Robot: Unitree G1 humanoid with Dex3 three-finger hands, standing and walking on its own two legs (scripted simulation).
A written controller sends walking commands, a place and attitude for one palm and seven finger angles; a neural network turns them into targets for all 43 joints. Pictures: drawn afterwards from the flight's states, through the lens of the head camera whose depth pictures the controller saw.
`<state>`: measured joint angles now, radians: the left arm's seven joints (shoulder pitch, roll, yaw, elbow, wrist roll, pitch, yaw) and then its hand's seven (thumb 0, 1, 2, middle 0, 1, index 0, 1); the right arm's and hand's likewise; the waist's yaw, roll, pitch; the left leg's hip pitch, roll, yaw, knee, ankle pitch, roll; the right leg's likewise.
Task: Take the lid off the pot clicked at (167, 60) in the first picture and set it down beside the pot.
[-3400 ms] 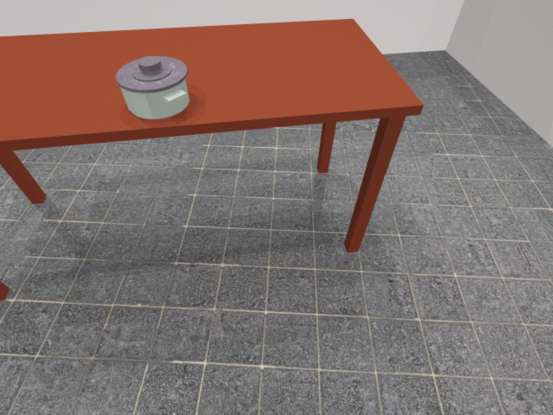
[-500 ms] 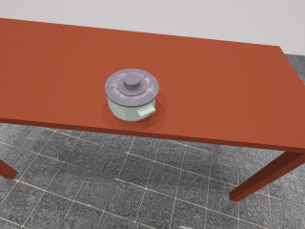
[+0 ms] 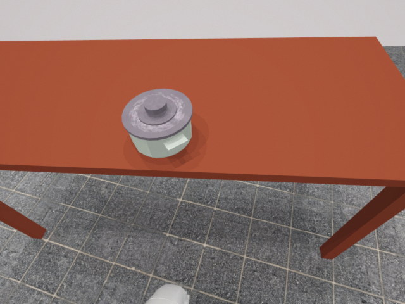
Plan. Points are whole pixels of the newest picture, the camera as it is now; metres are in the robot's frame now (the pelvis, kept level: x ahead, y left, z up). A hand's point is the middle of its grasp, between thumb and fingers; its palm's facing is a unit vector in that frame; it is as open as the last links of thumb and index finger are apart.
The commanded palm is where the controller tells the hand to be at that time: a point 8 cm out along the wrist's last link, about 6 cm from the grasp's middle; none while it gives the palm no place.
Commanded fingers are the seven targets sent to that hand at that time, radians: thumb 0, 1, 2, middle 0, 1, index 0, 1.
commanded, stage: come to a stop and stand still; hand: left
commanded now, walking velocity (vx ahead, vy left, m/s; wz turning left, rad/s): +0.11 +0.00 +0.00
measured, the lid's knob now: (155, 104) +0.52 +0.16 +0.08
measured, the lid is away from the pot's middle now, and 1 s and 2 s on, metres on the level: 0.00 0.00 0.00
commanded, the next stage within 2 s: look again from close up in 1.16 s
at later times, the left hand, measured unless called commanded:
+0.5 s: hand out of the picture -0.02 +0.26 -0.18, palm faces +0.00 -0.99 -0.15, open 7.4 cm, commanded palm none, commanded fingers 0.00 0.90 0.90 -0.20 -0.30 -0.20 -0.30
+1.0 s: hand out of the picture +0.07 +0.19 -0.17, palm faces +0.02 -0.98 -0.21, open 7.2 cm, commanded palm none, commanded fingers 0.00 0.90 0.90 -0.20 -0.30 -0.20 -0.30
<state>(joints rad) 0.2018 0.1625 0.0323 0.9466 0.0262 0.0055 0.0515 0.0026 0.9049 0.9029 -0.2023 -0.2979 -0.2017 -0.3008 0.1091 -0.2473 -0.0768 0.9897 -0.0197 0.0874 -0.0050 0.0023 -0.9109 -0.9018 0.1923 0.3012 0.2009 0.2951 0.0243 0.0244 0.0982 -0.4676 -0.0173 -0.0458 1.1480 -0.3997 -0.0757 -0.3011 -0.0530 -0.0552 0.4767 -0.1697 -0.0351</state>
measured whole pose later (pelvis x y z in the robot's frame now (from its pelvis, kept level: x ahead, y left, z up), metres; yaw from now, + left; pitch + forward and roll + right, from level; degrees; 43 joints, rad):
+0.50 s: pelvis -0.02 +0.07 +0.01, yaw -1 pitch +2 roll -2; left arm 0.31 0.23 0.06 1.05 0.03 0.05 0.00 0.01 0.91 0.90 -0.20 -0.30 -0.20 -0.30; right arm 0.38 -0.09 0.01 1.08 -0.02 -0.03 -0.05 0.00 -0.90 -0.90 0.20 0.30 0.21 0.30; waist -0.02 -0.08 -0.01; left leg -0.14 -0.01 0.03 0.31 -0.21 0.05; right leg -0.46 0.00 0.04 1.00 -0.31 0.04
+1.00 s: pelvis +0.00 +0.01 +0.00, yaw -1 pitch +1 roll +0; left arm 0.18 0.15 0.02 1.08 0.00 -0.03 0.05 -0.01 0.94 0.90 -0.20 -0.30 -0.20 -0.30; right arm 0.27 -0.12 -0.01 1.16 -0.02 -0.01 -0.05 0.01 -0.92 -0.90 0.20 0.30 0.20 0.30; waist -0.02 0.00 0.01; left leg -0.13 0.04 0.01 0.43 -0.31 -0.04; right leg -0.17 0.01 -0.06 0.46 -0.30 -0.03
